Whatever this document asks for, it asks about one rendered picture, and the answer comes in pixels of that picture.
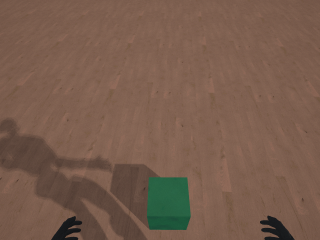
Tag robot left hand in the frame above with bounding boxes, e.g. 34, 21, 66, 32
51, 216, 82, 240

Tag robot right hand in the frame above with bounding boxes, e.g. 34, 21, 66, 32
260, 215, 295, 240

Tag carton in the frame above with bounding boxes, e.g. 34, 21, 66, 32
147, 177, 191, 230

